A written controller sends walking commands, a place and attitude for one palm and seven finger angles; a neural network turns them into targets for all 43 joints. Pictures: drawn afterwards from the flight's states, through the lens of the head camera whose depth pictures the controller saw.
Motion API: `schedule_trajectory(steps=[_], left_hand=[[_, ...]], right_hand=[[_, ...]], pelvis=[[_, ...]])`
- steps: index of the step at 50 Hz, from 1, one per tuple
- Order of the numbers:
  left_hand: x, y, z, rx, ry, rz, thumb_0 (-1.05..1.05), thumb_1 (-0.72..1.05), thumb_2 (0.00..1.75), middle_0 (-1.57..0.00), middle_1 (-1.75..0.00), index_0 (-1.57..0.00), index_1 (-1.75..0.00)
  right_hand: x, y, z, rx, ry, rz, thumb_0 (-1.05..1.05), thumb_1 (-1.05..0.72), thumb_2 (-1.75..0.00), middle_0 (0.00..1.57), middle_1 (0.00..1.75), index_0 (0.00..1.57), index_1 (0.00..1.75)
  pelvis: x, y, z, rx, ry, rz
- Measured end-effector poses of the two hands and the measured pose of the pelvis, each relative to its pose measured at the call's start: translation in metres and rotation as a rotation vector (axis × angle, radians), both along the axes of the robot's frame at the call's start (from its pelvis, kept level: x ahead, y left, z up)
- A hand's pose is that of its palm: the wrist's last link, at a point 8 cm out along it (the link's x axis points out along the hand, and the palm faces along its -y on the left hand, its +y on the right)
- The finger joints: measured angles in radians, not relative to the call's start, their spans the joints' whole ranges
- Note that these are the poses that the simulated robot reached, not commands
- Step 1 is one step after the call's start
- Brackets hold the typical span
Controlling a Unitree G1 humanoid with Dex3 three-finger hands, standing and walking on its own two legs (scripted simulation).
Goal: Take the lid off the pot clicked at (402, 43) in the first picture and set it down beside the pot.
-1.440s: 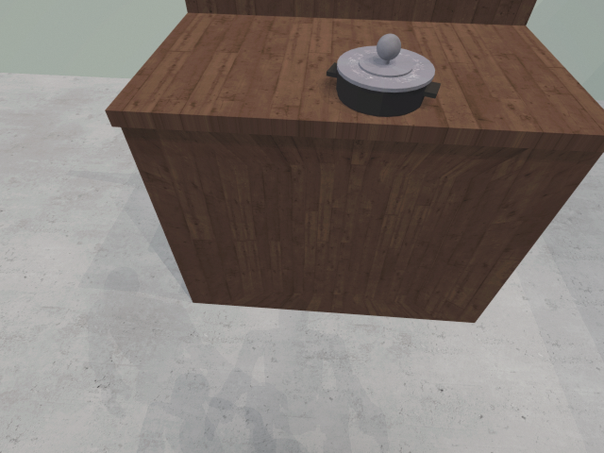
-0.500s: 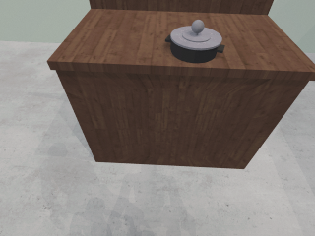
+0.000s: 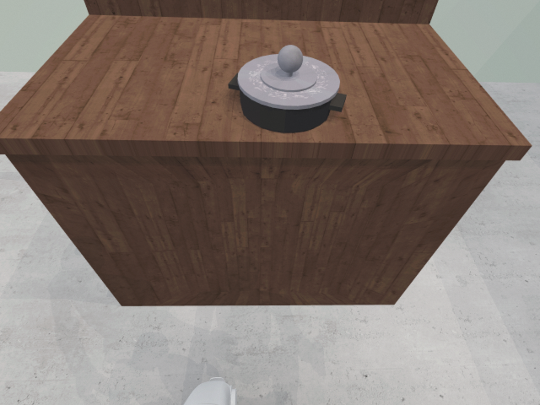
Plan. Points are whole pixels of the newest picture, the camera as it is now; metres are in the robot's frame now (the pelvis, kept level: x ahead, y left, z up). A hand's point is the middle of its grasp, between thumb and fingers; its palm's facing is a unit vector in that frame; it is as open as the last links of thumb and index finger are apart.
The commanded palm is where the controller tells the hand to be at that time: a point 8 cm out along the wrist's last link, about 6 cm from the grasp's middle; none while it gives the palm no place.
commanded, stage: take the last steps up to it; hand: left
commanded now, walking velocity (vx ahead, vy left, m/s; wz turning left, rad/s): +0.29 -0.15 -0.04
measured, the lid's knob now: (290, 59) +0.70 +0.02 +0.17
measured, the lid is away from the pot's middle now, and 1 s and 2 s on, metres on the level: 0.00 0.00 0.00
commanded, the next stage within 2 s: come to a stop and stand still in 0.34 s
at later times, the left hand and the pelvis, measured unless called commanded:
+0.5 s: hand (211, 334) +0.27 +0.13 -0.16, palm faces -0.04 -0.97 -0.22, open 7.4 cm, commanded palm none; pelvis +0.18 -0.07 -0.01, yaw -2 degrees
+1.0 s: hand (178, 363) +0.22 +0.19 -0.19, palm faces +0.09 -0.97 -0.24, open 7.4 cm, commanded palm none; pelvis +0.18 -0.02 -0.01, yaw +0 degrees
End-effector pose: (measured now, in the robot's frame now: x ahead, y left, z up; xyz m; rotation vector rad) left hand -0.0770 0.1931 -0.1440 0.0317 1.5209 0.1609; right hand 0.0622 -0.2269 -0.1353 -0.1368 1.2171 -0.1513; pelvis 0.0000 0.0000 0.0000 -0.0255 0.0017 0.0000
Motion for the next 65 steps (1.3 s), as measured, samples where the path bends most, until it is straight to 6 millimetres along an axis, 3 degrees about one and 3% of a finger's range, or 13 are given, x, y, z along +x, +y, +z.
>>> schedule_trajectory(steps=[4, 7, 13, 18, 24, 28, 32, 36, 42, 47, 50, 56, 65], left_hand=[[0.026, 0.001, -0.013, -0.025, 0.037, 0.008, 0.01, 0.90, 0.90, -0.20, -0.30, -0.20, -0.30], [0.058, 0.009, -0.026, -0.036, 0.046, -0.027, 0.01, 0.90, 0.90, -0.20, -0.30, -0.20, -0.30], [0.169, 0.025, -0.014, 0.011, -0.120, -0.084, 0.01, 0.91, 0.90, -0.20, -0.30, -0.19, -0.30], [0.255, 0.021, 0.006, 0.052, -0.258, -0.111, 0.01, 0.92, 0.90, -0.20, -0.30, -0.19, -0.30], [0.330, -0.006, 0.014, 0.098, -0.314, -0.180, 0.01, 0.91, 0.90, -0.20, -0.30, -0.19, -0.30], [0.358, -0.032, 0.009, 0.127, -0.338, -0.179, 0.00, 0.91, 0.90, -0.20, -0.30, -0.19, -0.30], [0.365, -0.054, 0.011, 0.111, -0.320, -0.161, 0.00, 0.91, 0.90, -0.20, -0.30, -0.19, -0.30], [0.362, -0.050, 0.014, 0.133, -0.320, -0.111, 0.00, 0.93, 0.90, -0.21, -0.30, -0.20, -0.30], [0.333, -0.018, 0.012, 0.169, -0.282, -0.077, 0.00, 0.91, 0.90, -0.21, -0.30, -0.20, -0.30], [0.303, 0.021, -0.003, 0.159, -0.238, -0.055, 0.00, 0.91, 0.90, -0.21, -0.30, -0.20, -0.30], [0.287, 0.042, -0.016, 0.136, -0.206, -0.035, 0.01, 0.91, 0.90, -0.20, -0.30, -0.20, -0.30], [0.264, 0.058, -0.009, 0.075, -0.139, -0.018, 0.01, 0.91, 0.90, -0.20, -0.30, -0.19, -0.30], [0.252, 0.054, -0.009, 0.016, -0.040, -0.051, 0.01, 0.91, 0.90, -0.20, -0.30, -0.19, -0.30]], right_hand=[[0.062, 0.015, -0.003, 0.002, -0.082, 0.025, 0.01, -0.91, -0.90, 0.19, 0.30, 0.19, 0.30], [0.085, 0.018, -0.009, -0.011, -0.133, -0.002, 0.01, -0.91, -0.90, 0.20, 0.30, 0.20, 0.30], [0.076, -0.008, 0.003, -0.065, -0.034, -0.070, -0.02, -0.95, -0.90, 0.20, 0.30, 0.20, 0.30], [0.063, -0.033, 0.008, -0.064, 0.103, -0.083, -0.01, -0.94, -0.90, 0.20, 0.30, 0.20, 0.30], [0.064, -0.068, -0.005, -0.024, 0.204, -0.134, 0.00, -0.92, -0.90, 0.20, 0.30, 0.20, 0.30], [0.082, -0.092, -0.023, -0.015, 0.258, -0.126, 0.01, -0.91, -0.90, 0.20, 0.30, 0.20, 0.30], [0.118, -0.101, -0.020, -0.020, 0.235, -0.111, 0.01, -0.91, -0.90, 0.19, 0.30, 0.19, 0.30], [0.162, -0.103, -0.016, -0.024, 0.176, -0.057, 0.01, -0.91, -0.90, 0.19, 0.30, 0.19, 0.30], [0.228, -0.087, -0.003, -0.038, 0.021, 0.024, 0.01, -0.91, -0.90, 0.19, 0.30, 0.19, 0.30], [0.256, -0.056, 0.011, -0.062, -0.110, 0.077, 0.01, -0.91, -0.90, 0.19, 0.30, 0.19, 0.30], [0.251, -0.035, 0.016, -0.083, -0.138, 0.098, 0.00, -0.91, -0.90, 0.19, 0.30, 0.19, 0.30], [0.212, -0.001, 0.032, -0.092, -0.042, 0.083, 0.00, -0.91, -0.90, 0.20, 0.30, 0.20, 0.30], [0.139, -0.004, 0.041, -0.158, 0.114, -0.040, 0.00, -0.92, -0.90, 0.20, 0.30, 0.20, 0.30]], pelvis=[[0.038, 0.004, -0.010, 0.003, -0.014, -0.009], [0.062, 0.007, -0.022, 0.006, -0.024, -0.046], [0.098, -0.001, -0.006, 0.031, -0.017, -0.054], [0.130, -0.018, 0.004, 0.023, -0.003, -0.043], [0.172, -0.057, -0.002, 0.033, 0.003, -0.032], [0.195, -0.078, -0.012, 0.027, -0.004, -0.020], [0.206, -0.084, -0.006, 0.033, -0.010, -0.017], [0.205, -0.082, -0.002, 0.034, -0.011, -0.003], [0.195, -0.066, -0.003, 0.032, -0.009, 0.006], [0.186, -0.040, -0.009, 0.021, -0.009, 0.004], [0.184, -0.022, -0.014, 0.004, -0.018, 0.005], [0.187, -0.004, 0.007, -0.016, -0.006, 0.006], [0.190, 0.008, 0.016, -0.031, 0.021, -0.013]])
